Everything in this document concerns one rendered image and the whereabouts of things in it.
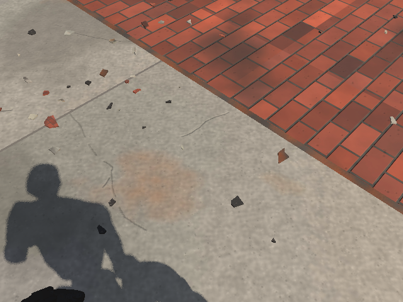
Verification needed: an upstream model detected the robot left hand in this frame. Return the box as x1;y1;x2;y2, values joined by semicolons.
21;286;85;302

